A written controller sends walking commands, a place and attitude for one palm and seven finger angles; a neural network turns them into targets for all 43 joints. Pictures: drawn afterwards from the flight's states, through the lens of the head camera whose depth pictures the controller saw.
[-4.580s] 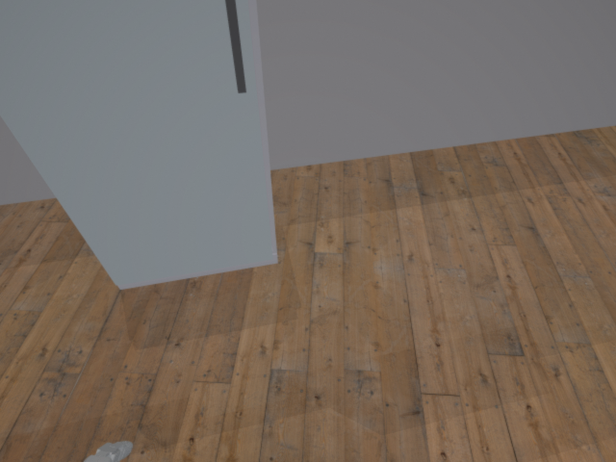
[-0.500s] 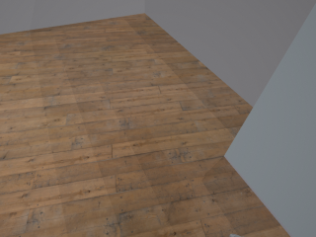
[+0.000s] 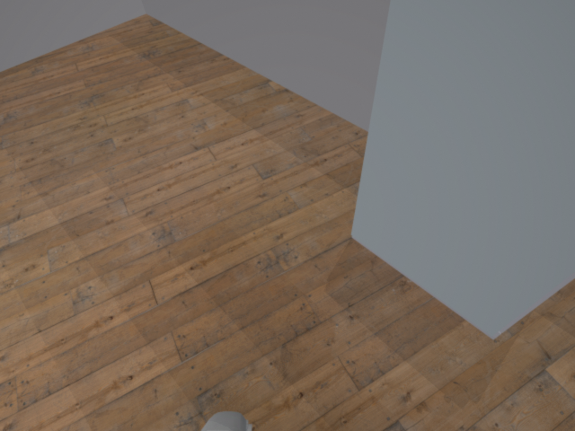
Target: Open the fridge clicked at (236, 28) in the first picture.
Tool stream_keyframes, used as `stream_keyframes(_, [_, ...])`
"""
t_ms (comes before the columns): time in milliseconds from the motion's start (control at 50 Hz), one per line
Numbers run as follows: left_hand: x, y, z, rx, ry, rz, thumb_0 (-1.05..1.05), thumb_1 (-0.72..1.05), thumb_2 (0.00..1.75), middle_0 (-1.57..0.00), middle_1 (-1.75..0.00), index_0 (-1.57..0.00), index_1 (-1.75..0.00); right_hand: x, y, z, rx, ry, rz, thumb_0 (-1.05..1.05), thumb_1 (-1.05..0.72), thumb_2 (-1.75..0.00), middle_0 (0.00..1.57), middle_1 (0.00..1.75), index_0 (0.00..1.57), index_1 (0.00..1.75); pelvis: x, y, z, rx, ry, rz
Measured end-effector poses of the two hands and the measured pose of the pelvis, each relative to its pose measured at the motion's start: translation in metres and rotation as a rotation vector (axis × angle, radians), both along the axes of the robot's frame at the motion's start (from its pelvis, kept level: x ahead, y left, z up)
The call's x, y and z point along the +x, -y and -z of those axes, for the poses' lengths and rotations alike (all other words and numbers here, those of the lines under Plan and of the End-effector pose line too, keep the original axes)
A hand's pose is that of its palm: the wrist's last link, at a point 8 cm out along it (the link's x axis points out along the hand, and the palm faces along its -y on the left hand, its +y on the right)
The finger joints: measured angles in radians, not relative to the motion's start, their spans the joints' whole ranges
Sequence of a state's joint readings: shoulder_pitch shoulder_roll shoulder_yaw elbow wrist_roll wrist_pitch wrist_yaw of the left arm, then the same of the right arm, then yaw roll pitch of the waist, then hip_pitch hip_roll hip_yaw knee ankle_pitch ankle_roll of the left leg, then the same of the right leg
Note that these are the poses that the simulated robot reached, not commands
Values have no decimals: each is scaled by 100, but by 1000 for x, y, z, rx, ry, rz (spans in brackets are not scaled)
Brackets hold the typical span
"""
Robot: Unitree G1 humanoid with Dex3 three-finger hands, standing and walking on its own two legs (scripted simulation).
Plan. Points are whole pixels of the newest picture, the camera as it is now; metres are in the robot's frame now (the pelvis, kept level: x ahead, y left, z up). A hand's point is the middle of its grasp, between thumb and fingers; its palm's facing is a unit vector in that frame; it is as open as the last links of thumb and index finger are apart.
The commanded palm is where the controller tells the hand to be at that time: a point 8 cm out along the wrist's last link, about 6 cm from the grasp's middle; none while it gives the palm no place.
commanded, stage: turn to face it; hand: right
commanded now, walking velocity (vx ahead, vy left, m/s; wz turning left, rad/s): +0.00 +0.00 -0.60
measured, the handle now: out of the picture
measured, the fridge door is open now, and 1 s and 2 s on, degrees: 0 0 0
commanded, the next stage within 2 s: take the last steps up to it in 1.10 s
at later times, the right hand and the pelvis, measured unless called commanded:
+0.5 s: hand out of the picture -0.02 -0.13 -0.15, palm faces +0.32 +0.90 -0.29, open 7.3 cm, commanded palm none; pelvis -0.03 +0.08 +0.00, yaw -19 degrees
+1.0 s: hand out of the picture -0.13 -0.19 -0.18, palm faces +0.58 +0.78 -0.24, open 7.3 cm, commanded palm none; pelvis -0.06 +0.02 +0.00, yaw -33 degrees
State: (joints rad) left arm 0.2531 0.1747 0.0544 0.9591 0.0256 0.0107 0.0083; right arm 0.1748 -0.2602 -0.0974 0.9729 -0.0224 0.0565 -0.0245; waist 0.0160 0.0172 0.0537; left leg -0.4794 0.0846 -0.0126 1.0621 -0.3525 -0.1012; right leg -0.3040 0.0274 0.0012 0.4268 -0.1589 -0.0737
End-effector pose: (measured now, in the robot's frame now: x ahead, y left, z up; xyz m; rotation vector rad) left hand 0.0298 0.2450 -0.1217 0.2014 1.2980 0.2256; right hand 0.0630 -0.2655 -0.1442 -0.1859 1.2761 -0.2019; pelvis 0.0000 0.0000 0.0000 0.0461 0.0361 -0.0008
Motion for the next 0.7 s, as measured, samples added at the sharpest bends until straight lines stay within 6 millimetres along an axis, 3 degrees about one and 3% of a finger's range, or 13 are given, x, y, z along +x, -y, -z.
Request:
stream_keyframes(100, [9,-15,5,-11,18,47,1,90,90,-21,-30,-20,-30,1,-11,-7,-13,58,31,0,-91,-90,20,30,20,30,-8,-12,2,-13,3,59])
stream_keyframes(240, [23,-49,25,-45,38,116,1,90,90,-21,-30,-20,-30,-7,-48,-20,-41,156,71,0,-91,-90,20,30,20,30,-24,-44,10,-44,6,144])
stream_keyframes(300, [33,-64,35,-61,46,149,1,91,90,-21,-30,-20,-30,-28,-63,-25,-69,170,103,0,-91,-90,20,30,20,30,-29,-59,14,-57,15,182])
stream_keyframes(440, [53,-77,26,-83,40,252,1,91,90,-20,-30,-20,-30,-85,-87,-37,-76,111,216,0,-91,-90,20,30,21,30,-30,-76,1,-97,29,280])
stream_keyframes(580, [72,-64,28,-61,-32,378,1,91,90,-20,-29,-20,-30,-140,-102,-25,-41,50,341,0,-91,-90,20,30,21,30,-35,-75,3,-93,25,383])
stream_keyframes(700, [109,-15,22,-48,12,513,1,91,90,-20,-29,-19,-30,-200,-100,-6,8,-53,455,0,-91,-90,20,30,21,30,-44,-57,8,-78,8,452])
